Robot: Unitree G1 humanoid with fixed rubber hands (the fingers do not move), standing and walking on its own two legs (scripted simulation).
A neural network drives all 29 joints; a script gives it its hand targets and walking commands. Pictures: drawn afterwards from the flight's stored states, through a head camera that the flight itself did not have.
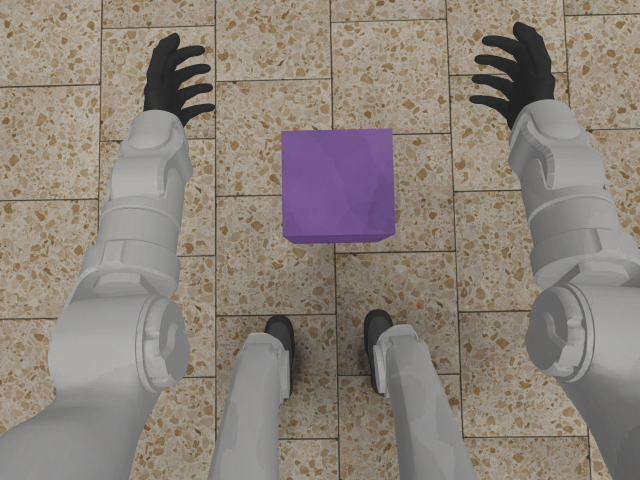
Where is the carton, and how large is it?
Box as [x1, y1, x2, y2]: [281, 128, 395, 243]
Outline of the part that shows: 391,128 281,131 283,236 293,243 378,241 395,233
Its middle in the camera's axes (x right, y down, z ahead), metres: +0.04 -0.11 +0.85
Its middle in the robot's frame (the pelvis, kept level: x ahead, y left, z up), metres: +0.51 -0.03 -0.52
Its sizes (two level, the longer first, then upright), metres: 0.210 0.200 0.250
